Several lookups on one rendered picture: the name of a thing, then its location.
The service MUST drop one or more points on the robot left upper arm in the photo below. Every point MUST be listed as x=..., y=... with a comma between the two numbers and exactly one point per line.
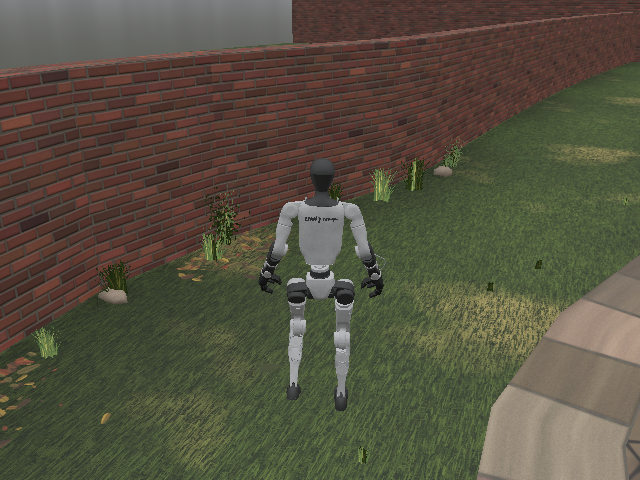
x=290, y=210

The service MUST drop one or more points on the robot right upper arm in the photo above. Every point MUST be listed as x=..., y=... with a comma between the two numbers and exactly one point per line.
x=352, y=212

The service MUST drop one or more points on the humanoid robot torso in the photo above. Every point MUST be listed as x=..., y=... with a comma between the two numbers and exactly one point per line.
x=320, y=241

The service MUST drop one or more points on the left robot hand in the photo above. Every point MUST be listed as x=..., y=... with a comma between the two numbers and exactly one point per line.
x=263, y=282

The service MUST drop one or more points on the right robot hand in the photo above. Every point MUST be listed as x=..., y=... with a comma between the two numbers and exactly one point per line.
x=371, y=283

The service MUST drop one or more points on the right robot forearm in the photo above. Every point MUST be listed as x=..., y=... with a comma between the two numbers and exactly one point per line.
x=371, y=265

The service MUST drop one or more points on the left robot forearm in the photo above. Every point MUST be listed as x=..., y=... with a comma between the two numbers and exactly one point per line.
x=270, y=263

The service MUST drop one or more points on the right robot thigh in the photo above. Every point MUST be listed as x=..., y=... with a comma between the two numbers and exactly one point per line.
x=344, y=299

